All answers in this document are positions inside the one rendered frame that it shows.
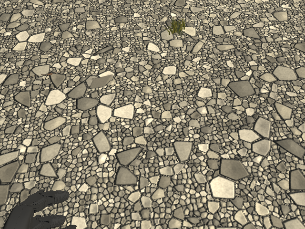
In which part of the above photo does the left robot hand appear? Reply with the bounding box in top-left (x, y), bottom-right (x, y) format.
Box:
top-left (3, 189), bottom-right (77, 229)

